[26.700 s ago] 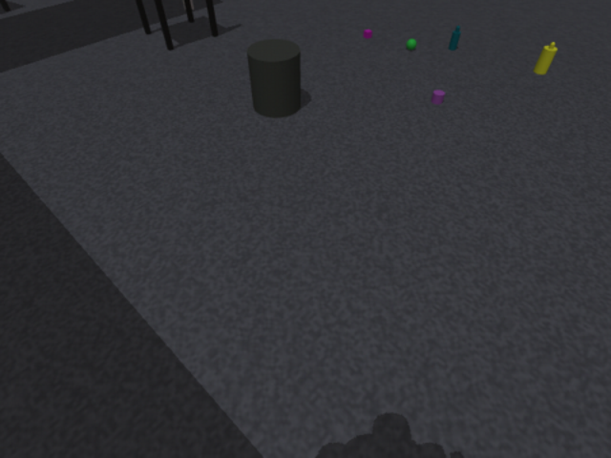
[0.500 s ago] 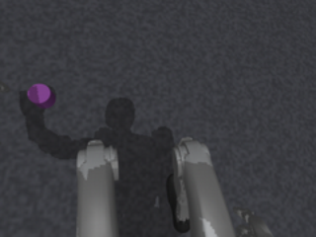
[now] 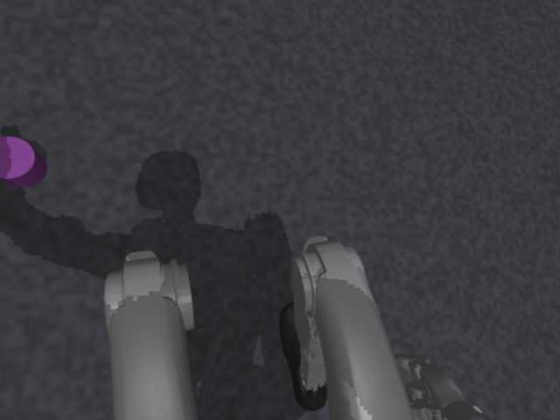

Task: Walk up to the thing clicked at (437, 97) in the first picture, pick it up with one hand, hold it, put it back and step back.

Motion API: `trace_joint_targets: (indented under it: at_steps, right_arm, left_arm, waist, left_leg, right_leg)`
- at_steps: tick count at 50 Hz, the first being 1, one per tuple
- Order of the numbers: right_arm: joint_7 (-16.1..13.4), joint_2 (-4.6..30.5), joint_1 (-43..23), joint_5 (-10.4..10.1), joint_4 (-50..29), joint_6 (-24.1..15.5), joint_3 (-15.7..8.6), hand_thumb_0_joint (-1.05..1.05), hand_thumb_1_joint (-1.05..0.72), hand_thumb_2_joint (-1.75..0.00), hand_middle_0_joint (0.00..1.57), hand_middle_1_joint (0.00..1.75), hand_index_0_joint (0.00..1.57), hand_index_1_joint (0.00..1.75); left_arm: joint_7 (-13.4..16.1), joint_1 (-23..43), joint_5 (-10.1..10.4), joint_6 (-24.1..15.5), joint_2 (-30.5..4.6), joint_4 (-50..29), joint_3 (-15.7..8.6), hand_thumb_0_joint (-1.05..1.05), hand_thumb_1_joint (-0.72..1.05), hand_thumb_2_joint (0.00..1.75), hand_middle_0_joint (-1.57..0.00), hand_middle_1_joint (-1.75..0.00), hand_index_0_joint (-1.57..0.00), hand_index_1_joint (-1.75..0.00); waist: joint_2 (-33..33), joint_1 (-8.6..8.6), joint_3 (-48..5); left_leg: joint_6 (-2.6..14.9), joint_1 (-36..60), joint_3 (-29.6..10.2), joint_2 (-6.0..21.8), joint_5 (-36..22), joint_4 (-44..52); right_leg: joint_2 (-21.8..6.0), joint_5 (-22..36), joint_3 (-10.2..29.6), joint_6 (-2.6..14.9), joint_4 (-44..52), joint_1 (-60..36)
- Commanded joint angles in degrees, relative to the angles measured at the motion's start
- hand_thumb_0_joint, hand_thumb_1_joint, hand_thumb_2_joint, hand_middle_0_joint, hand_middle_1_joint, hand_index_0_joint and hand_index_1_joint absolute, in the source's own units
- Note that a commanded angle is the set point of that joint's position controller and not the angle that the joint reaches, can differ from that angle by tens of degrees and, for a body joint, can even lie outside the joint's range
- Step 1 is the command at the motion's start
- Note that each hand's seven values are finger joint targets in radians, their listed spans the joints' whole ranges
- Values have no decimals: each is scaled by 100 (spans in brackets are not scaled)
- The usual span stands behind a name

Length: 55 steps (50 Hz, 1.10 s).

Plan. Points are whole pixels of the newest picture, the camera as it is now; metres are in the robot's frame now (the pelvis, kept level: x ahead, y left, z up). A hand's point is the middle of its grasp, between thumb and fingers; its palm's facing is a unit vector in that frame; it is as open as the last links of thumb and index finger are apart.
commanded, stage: rise first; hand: left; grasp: from above
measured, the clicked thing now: (17, 163) +0.48 +0.39 -0.31
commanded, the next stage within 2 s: none
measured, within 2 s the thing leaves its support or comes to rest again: neither
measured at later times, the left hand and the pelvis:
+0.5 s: hand out of the picture +0.42 +0.41 -0.18, palm faces -0.43 -0.14 -0.89, open 14.3 cm; pelvis +0.00 +0.00 -0.02, yaw -2 degrees
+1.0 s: hand out of the picture +0.43 +0.42 -0.19, palm faces -0.43 -0.15 -0.89, open 14.3 cm; pelvis +0.00 +0.01 -0.02, yaw -3 degrees
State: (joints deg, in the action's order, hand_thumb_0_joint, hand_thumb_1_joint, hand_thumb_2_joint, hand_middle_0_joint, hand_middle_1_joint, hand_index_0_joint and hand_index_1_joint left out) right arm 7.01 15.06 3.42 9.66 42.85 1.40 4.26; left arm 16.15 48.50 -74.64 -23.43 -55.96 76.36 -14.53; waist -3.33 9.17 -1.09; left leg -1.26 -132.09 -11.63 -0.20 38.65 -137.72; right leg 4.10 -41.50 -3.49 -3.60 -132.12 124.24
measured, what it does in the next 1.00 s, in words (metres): stands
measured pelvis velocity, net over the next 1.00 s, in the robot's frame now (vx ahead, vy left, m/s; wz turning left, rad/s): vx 0.00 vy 0.01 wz -0.06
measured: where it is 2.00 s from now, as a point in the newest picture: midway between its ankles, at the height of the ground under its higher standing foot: (237, 386)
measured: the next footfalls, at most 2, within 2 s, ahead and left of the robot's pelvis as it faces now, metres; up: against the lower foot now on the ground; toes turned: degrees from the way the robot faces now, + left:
none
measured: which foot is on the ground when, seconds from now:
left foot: down 0.00-1.00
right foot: down 0.00-1.00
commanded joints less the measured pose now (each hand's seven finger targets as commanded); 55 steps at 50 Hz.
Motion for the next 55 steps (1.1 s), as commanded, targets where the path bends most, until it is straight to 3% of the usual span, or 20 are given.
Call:
trace_joint_targets:
  at_steps: [1,5,10,12,16,19,30,32,38,44,45,46,53,55]
  right_arm:
    - [-47,1571,1051,84,-80,57,-374,0,-90,-90,20,30,20,30]
    - [-32,1613,1128,121,-93,122,-358,0,-90,-90,20,30,20,30]
    - [-5,1606,1090,189,-139,165,-211,0,-90,-90,20,30,20,30]
    - [-8,1656,1040,185,-165,189,-205,0,-89,-90,20,30,20,30]
    - [-8,1685,1016,200,-175,214,-144,0,-90,-90,20,30,20,30]
    - [-24,1695,1029,168,-182,191,-119,0,-90,-90,20,30,20,30]
    - [-21,1739,1028,170,-197,117,-33,0,-90,-90,20,30,20,30]
    - [-20,1732,1045,146,-200,99,-41,0,-90,-90,20,30,20,30]
    - [13,1783,1064,128,-201,101,-43,0,-90,-90,20,30,20,30]
    - [49,1768,1129,157,-217,95,11,0,-90,-90,20,30,20,30]
    - [50,1772,1080,130,-216,97,8,0,-91,-90,20,30,20,30]
    - [54,1798,1066,121,-233,94,5,0,-90,-90,20,30,20,30]
    - [67,1812,1005,142,-289,110,97,0,-91,-90,20,30,20,30]
    - [71,1832,993,206,-284,110,145,0,-90,-90,20,30,20,30]
  left_arm:
    - [215,1462,222,7,-1947,-807,-279,0,-57,103,-6,-100,-5,-101]
    - [190,1390,207,-49,-2213,-816,-397,0,-57,102,-6,-100,-5,-100]
    - [218,1465,232,-150,-2241,-672,-401,0,-57,103,-6,-100,-5,-101]
    - [267,1433,233,-159,-2395,-616,-513,0,-56,102,-6,-100,-5,-100]
    - [303,1571,151,-188,-2363,-536,-402,0,-61,110,-6,-96,-2,-100]
    - [376,1643,142,-146,-2460,-495,-450,0,-60,106,-6,-98,-4,-100]
    - [417,1739,108,-89,-2481,-240,-273,0,-57,103,-6,-101,-5,-101]
    - [435,1704,92,-39,-2579,-259,-360,0,-58,103,-6,-101,-5,-102]
    - [388,1682,112,28,-2512,-408,-327,0,-58,104,-6,-101,-5,-102]
    - [361,1736,95,-13,-2520,-385,-299,0,-60,104,-6,-100,-5,-102]
    - [370,1708,123,-12,-2516,-391,-313,0,-60,104,-6,-100,-5,-102]
    - [381,1792,147,-34,-2560,-397,-336,0,-59,103,-6,-101,-5,-102]
    - [411,1815,69,-97,-2732,-177,-353,0,-58,103,-7,-102,-6,-103]
    - [437,1882,55,-120,-2763,-109,-361,0,-58,103,-7,-102,-6,-103]
  waist:
    - [2254,-100,-3761]
    - [2149,-63,-3985]
    - [2188,0,-3766]
    - [2233,-31,-3702]
    - [2399,66,-3554]
    - [2308,88,-3539]
    - [2369,203,-3412]
    - [2410,143,-3417]
    - [2627,185,-3569]
    - [2611,288,-3452]
    - [2594,235,-3456]
    - [2656,303,-3440]
    - [2609,305,-3276]
    - [2532,394,-3210]
  left_leg:
    - [238,3664,628,137,-1239,1402]
    - [269,3674,633,140,-1609,1238]
    - [272,3357,614,141,-1345,1176]
    - [255,3394,580,143,-1195,1222]
    - [231,3388,541,162,-1096,1208]
    - [250,3301,566,166,-1088,1111]
    - [232,3097,489,161,-852,1105]
    - [236,3167,504,168,-938,1083]
    - [197,3612,376,204,-1399,1126]
    - [206,3502,375,217,-1456,1066]
    - [211,3517,374,220,-1429,1067]
    - [185,3585,309,230,-1454,1114]
    - [209,3329,360,219,-1242,1072]
    - [231,3239,366,220,-1133,1027]
  right_leg:
    - [54,1295,-668,510,1096,-1032]
    - [90,1614,-680,483,1066,-1298]
    - [126,1430,-734,490,1021,-1272]
    - [118,1265,-771,506,965,-1103]
    - [129,1204,-817,514,907,-954]
    - [142,1245,-793,502,933,-998]
    - [155,1140,-852,506,885,-957]
    - [155,1183,-836,504,896,-969]
    - [131,1441,-875,490,800,-898]
    - [126,1532,-871,482,810,-1044]
    - [128,1506,-857,491,829,-997]
    - [120,1506,-893,492,767,-928]
    - [139,1387,-891,495,816,-993]
    - [153,1334,-926,475,840,-1029]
